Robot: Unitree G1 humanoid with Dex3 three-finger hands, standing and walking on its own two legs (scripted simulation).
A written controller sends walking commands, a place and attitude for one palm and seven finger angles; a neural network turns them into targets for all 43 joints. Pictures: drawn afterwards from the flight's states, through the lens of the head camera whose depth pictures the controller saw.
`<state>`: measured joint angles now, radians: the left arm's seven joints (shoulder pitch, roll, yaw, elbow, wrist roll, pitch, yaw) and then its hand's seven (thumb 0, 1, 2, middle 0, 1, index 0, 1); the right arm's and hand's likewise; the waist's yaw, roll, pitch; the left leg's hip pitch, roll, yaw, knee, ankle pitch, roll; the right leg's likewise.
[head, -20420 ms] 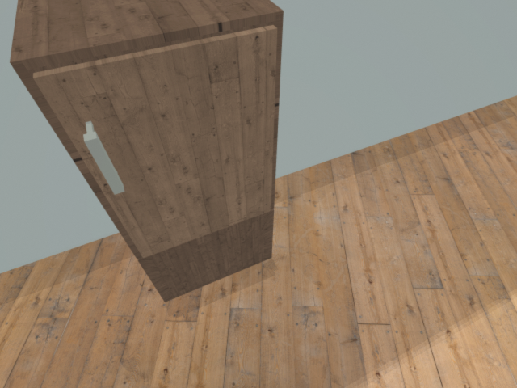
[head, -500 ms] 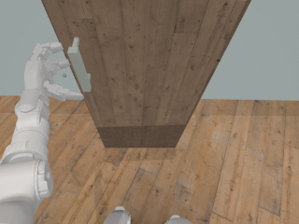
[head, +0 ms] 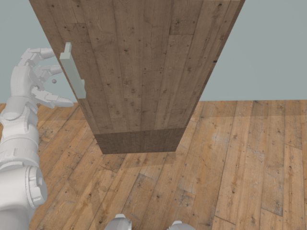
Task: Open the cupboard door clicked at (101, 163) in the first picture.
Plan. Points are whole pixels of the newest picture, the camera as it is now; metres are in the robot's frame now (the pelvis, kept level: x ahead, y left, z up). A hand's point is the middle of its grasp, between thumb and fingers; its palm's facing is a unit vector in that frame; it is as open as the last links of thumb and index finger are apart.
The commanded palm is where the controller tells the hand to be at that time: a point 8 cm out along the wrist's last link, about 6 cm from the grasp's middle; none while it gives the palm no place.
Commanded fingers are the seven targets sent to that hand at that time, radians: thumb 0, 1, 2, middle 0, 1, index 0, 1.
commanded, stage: move the hooked fingers beside the handle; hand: left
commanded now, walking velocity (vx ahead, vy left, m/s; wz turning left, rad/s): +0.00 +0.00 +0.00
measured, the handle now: (75, 72) +0.50 +0.20 +0.09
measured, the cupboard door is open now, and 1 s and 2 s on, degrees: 3 3 2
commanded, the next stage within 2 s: slide the fingers in behind the handle in 1.22 s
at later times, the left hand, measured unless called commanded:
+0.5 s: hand (43, 84) +0.45 +0.27 +0.10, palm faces +0.06 -1.00 +0.01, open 14.0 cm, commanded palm +0.43 +0.31 +0.09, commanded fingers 0.00 -0.50 0.30 -0.30 -1.20 -0.30 -1.20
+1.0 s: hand (48, 84) +0.45 +0.26 +0.10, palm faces +0.05 -1.00 +0.00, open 13.9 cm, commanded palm +0.43 +0.30 +0.09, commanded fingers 0.00 -0.50 0.30 -0.30 -1.20 -0.30 -1.20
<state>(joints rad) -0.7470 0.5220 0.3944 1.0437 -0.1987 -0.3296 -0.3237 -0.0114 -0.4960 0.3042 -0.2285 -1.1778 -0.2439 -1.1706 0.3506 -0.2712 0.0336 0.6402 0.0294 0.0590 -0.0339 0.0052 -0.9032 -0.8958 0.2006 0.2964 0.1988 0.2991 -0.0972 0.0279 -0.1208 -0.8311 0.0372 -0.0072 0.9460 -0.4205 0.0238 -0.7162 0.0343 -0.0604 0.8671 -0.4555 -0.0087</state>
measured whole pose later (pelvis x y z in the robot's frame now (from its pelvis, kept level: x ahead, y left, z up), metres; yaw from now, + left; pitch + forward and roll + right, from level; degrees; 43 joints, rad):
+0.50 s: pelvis -0.01 +0.00 +0.00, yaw -1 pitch +18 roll -4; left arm -0.75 0.62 0.47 1.12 -0.20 -0.34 -0.43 -0.01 -0.50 0.30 -0.30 -1.20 -0.30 -1.20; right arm 0.37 -0.28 0.04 0.63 0.04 0.06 -0.06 0.01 -0.90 -0.90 0.20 0.30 0.20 0.30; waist -0.12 0.03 -0.11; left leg -0.85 0.05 0.00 0.96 -0.42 0.02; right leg -0.74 0.05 -0.05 0.87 -0.44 -0.01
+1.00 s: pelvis -0.01 +0.00 +0.00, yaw -1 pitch +17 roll -4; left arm -0.72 0.58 0.45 1.07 -0.19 -0.33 -0.39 -0.01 -0.50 0.30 -0.30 -1.20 -0.30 -1.20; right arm 0.38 -0.27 0.05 0.62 0.03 0.06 -0.05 0.01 -0.90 -0.90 0.20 0.30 0.20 0.30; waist -0.12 0.03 -0.12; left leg -0.83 0.05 0.00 0.95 -0.41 0.03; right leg -0.72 0.05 -0.05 0.86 -0.44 -0.01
